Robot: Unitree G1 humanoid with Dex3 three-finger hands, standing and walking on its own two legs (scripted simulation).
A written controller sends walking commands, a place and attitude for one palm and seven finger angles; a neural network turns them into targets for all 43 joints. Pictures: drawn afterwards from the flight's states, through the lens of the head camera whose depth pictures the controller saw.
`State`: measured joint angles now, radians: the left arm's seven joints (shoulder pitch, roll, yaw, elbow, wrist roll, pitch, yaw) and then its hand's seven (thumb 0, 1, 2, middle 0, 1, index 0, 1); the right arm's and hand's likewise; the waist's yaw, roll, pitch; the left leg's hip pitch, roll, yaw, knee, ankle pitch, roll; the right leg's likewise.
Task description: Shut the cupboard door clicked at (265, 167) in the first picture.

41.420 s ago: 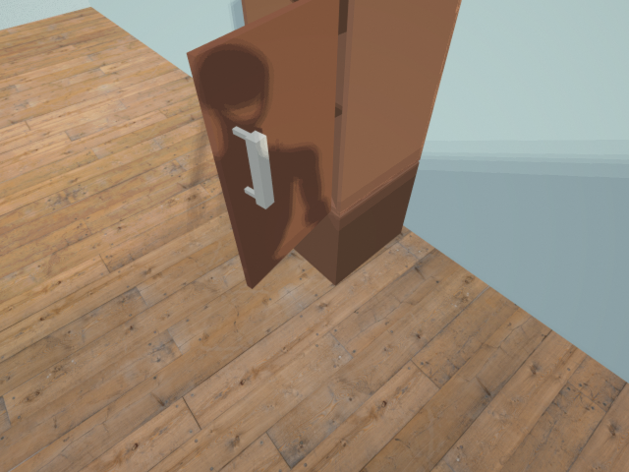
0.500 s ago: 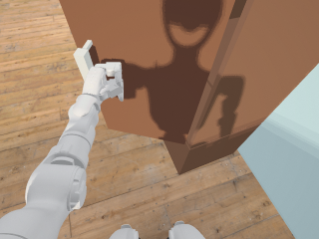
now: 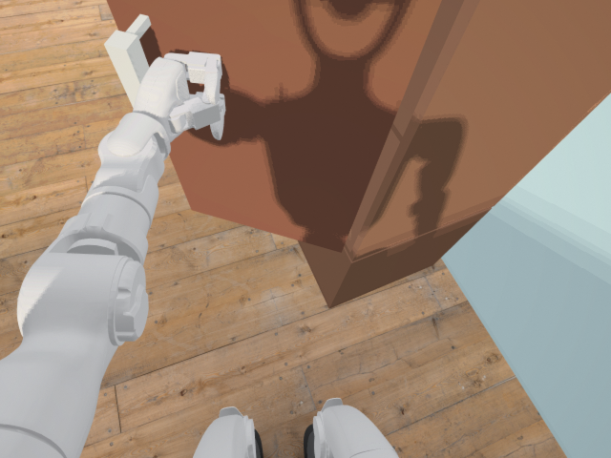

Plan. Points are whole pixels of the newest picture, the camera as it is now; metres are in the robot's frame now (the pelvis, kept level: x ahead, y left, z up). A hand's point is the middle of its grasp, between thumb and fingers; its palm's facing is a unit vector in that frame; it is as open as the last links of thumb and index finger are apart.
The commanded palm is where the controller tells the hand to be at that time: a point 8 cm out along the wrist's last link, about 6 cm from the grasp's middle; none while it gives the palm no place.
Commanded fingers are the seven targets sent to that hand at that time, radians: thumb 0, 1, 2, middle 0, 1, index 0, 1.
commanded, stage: push the door shut along its arc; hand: left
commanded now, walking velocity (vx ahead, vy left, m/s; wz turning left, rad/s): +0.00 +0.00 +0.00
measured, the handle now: (152, 85) +0.57 +0.13 +0.10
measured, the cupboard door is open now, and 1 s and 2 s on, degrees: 51 37 37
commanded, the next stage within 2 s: pull the fist back off the door in 0.22 s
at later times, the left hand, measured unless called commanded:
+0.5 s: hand (244, 78) +0.58 +0.02 +0.10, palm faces +0.02 -1.00 +0.07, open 3.1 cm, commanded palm +0.54 +0.04 +0.10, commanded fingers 0.00 0.90 0.90 -1.30 -1.50 -1.30 -1.50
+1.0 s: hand (253, 128) +0.50 +0.01 +0.10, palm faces +0.02 -1.00 -0.01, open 3.1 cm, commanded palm +0.46 +0.05 +0.10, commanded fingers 0.00 0.90 0.90 -1.30 -1.50 -1.30 -1.50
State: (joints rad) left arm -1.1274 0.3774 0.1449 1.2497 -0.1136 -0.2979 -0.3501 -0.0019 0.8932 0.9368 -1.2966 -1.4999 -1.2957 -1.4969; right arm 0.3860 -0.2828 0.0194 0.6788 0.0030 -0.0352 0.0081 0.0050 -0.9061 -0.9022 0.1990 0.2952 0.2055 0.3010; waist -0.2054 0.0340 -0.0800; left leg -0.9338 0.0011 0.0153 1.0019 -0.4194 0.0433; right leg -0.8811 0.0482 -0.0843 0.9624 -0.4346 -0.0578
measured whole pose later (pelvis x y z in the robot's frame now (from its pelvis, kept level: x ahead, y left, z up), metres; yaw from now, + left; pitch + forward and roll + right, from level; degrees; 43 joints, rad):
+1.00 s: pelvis +0.03 -0.01 +0.02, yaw -1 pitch +17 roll +0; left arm -0.79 0.04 0.10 0.99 0.00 -0.42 0.26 0.02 0.90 0.90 -1.30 -1.50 -1.30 -1.50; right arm 0.41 -0.26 -0.04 0.64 -0.05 0.02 0.11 0.00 -0.91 -0.90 0.20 0.29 0.20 0.30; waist -0.12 0.04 -0.13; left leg -0.76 0.00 0.04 0.89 -0.43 0.02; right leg -0.74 0.06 -0.05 0.88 -0.45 -0.07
